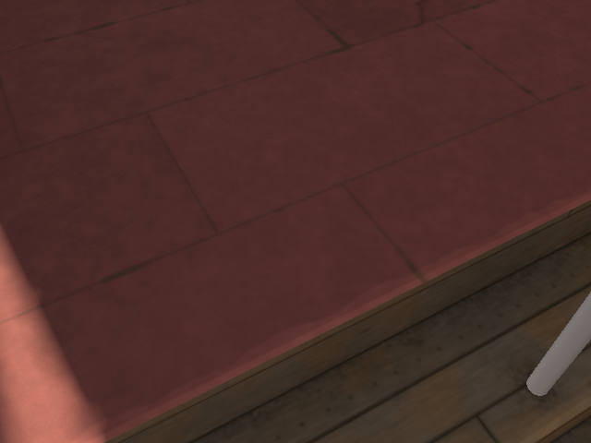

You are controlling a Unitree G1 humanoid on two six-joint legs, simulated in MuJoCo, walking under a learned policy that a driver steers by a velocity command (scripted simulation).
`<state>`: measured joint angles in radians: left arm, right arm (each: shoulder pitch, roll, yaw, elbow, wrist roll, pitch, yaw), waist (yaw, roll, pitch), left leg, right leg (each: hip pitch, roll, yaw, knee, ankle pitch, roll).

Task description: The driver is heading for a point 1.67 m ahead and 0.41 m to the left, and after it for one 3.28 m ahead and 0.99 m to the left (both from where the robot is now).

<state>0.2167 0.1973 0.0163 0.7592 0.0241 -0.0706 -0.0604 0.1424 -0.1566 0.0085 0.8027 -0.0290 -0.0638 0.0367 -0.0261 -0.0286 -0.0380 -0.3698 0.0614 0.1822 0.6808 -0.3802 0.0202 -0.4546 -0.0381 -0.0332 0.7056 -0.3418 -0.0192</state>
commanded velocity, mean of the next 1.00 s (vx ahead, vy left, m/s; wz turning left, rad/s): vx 0.42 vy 0.00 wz -0.03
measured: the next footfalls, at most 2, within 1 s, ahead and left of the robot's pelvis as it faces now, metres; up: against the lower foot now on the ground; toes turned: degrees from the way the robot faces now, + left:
left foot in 0.48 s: +0.27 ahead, +0.16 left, +0.16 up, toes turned +8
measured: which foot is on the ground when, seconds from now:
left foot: down 0.00-0.04, up 0.06-0.46, down 0.48-1.00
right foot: down 0.00-0.48, up 0.50-1.00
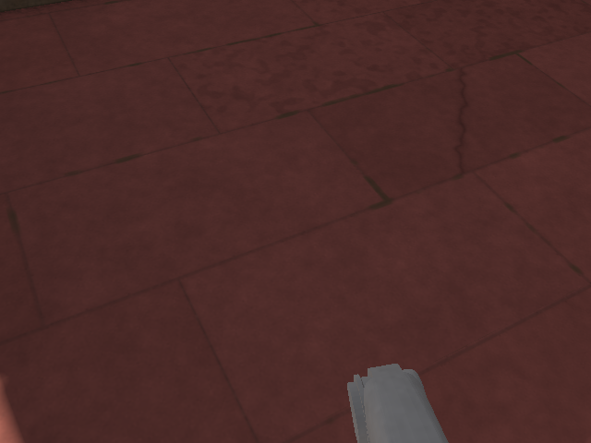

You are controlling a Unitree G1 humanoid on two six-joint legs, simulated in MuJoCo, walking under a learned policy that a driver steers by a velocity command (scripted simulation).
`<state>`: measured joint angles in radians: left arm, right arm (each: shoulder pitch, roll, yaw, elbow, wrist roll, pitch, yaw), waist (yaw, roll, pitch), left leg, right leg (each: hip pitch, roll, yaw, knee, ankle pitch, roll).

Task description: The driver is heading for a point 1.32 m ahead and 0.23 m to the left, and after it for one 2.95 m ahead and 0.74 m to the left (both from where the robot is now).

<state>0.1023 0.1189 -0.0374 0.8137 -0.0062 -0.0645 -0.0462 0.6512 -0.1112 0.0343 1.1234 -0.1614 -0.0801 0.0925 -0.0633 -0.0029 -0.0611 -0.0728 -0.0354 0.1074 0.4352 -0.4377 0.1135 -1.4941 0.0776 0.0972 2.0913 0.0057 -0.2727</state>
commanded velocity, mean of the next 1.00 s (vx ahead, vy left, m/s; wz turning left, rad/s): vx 0.50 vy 0.00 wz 0.00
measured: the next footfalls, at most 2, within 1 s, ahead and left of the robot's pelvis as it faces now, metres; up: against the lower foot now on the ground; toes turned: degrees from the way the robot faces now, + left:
right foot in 0.18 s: +0.31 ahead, -0.09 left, +0.17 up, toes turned -1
left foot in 0.60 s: +0.65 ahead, +0.17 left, +0.17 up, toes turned +2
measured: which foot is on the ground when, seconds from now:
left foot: down 0.00-0.18, up 0.20-0.58, down 0.60-1.00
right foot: up 0.00-0.16, down 0.18-0.64, up 0.66-1.00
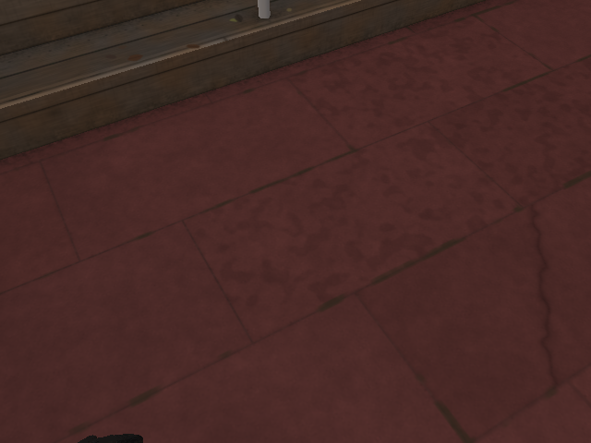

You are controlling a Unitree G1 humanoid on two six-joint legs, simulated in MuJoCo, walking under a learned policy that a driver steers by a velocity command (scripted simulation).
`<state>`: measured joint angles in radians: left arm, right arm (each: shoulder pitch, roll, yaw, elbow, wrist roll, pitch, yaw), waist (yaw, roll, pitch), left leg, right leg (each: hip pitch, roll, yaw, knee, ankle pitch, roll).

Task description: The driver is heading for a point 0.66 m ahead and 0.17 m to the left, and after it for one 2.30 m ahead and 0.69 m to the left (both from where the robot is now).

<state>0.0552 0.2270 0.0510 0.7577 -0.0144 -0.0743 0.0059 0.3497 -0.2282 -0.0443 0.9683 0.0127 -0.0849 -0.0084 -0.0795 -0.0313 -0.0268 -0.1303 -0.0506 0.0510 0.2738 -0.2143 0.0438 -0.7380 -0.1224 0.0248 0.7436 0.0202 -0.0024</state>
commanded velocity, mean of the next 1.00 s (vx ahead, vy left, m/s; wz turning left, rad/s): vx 0.48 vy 0.00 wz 0.40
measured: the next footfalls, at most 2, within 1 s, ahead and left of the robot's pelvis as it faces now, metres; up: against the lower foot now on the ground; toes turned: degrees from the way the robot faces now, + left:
right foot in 0.14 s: +0.24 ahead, -0.15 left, +0.00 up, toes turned -3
left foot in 0.70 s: +0.51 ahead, +0.13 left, +0.00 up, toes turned +18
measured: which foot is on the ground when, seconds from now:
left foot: down 0.00-0.16, up 0.18-0.68, down 0.70-1.00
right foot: up 0.00-0.12, down 0.14-0.68, up 0.70-1.00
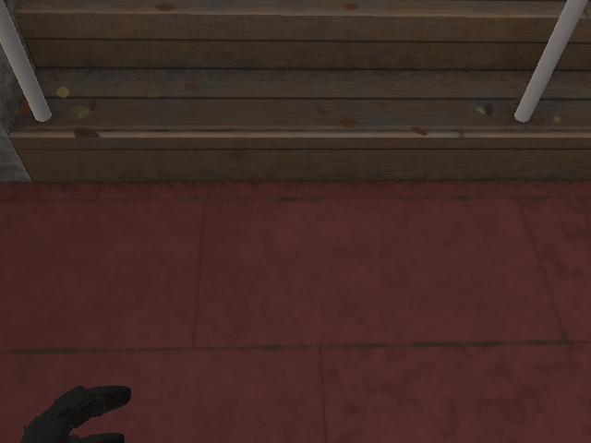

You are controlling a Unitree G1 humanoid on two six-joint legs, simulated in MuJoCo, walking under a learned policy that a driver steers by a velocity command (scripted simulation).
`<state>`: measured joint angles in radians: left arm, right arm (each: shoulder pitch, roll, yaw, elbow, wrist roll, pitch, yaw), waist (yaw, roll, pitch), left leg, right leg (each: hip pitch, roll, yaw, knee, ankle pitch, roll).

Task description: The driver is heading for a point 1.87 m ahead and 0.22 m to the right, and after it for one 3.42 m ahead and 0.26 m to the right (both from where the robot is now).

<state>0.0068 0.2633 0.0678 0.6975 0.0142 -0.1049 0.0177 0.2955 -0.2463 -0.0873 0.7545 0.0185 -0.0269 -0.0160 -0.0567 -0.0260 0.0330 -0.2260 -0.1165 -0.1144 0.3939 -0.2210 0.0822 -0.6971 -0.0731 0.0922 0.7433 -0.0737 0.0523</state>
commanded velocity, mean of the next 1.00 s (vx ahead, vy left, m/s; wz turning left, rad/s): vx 0.06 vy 0.00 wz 0.20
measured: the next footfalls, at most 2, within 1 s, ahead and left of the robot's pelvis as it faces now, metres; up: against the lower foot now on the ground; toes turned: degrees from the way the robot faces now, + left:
right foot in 0.12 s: +0.26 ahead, -0.12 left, +0.00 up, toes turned +9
left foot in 0.46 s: +0.15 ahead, +0.12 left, +0.00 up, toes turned +8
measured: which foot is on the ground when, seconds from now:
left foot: down 0.00-0.14, up 0.16-0.44, down 0.46-1.00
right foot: up 0.00-0.10, down 0.12-1.00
